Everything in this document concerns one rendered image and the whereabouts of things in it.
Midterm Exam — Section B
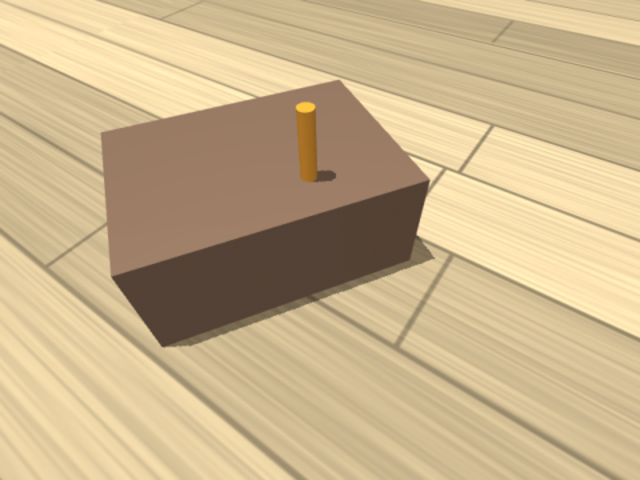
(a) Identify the can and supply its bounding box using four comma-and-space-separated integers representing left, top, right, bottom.
296, 102, 317, 182

